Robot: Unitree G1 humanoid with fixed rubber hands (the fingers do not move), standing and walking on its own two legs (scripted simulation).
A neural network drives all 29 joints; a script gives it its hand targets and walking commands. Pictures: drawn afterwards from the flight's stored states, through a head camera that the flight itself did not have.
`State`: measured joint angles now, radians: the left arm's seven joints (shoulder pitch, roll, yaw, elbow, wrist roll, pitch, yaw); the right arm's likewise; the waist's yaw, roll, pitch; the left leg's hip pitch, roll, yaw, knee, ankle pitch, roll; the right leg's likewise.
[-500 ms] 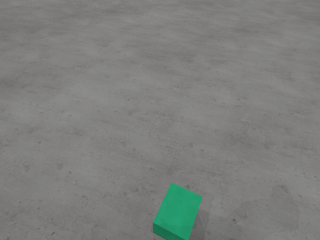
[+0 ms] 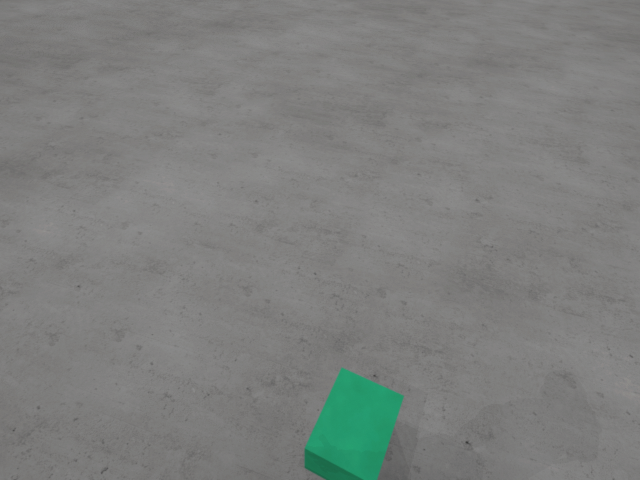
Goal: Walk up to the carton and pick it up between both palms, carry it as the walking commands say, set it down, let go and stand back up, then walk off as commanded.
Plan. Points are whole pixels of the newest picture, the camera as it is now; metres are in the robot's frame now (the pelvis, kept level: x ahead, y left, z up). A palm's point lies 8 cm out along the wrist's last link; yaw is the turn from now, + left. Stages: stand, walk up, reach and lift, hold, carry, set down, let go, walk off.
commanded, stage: stand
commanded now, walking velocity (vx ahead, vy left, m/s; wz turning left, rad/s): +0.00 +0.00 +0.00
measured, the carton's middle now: (353, 432) +0.40 -0.10 -0.69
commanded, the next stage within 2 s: walk off in 0.84 s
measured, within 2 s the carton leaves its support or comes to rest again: neither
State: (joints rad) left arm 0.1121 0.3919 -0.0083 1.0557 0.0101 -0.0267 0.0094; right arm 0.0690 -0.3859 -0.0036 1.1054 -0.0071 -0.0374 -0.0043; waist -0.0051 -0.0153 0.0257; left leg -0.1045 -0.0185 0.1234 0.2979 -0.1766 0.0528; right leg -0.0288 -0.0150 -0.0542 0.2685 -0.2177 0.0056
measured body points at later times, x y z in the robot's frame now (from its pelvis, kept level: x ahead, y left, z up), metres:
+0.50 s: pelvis +0.00 +0.00 +0.00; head +0.01 +0.01 +0.45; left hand +0.10 +0.31 -0.12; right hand +0.10 -0.32 -0.11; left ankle -0.01 +0.08 -0.75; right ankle -0.05 -0.12 -0.75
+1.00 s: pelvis +0.00 +0.00 +0.00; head +0.00 +0.00 +0.45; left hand +0.10 +0.31 -0.12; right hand +0.10 -0.32 -0.11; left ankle -0.01 +0.08 -0.75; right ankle -0.05 -0.12 -0.75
